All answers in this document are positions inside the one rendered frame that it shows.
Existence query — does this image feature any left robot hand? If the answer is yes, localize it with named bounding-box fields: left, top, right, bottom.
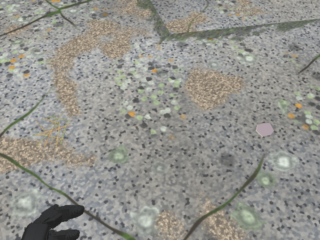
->
left=21, top=204, right=85, bottom=240

